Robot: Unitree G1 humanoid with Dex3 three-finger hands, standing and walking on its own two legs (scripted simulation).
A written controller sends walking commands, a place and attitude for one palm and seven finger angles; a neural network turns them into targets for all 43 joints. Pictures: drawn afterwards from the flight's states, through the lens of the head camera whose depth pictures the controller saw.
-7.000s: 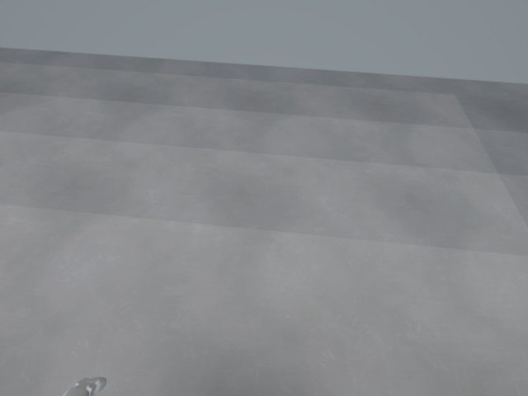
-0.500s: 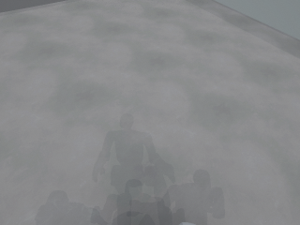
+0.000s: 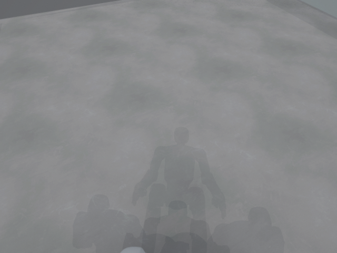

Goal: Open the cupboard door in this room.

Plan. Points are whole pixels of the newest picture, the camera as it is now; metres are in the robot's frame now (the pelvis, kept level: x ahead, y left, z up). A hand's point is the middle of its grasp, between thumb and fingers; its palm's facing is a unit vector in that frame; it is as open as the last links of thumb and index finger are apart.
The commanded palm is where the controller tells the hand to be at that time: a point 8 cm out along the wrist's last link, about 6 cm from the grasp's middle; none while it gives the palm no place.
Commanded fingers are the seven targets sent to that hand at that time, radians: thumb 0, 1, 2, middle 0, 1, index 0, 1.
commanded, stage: turn or walk to find it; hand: left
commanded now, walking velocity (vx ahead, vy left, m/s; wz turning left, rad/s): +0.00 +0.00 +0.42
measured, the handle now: out of the picture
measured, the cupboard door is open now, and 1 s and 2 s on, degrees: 0 0 0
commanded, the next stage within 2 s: none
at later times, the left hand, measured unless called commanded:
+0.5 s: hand out of the picture +0.04 +0.24 -0.15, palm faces +0.19 -0.95 -0.26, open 7.4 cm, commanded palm none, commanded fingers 0.00 0.90 0.90 -0.20 -0.30 -0.20 -0.30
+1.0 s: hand out of the picture -0.13 +0.24 -0.19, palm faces +0.43 -0.87 -0.24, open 7.4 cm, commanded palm none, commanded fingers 0.00 0.90 0.90 -0.20 -0.30 -0.20 -0.30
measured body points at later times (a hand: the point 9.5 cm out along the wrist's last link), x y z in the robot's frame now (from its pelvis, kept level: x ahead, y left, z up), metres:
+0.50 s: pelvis -0.02 +0.02 +0.00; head +0.00 +0.01 +0.45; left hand +0.03 +0.29 -0.13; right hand +0.08 -0.21 -0.15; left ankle -0.01 +0.13 -0.74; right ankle -0.01 -0.11 -0.72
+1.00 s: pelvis -0.07 +0.03 -0.01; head -0.05 +0.07 +0.44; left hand -0.15 +0.28 -0.17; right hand +0.11 -0.17 -0.14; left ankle -0.11 +0.13 -0.74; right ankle -0.01 -0.10 -0.71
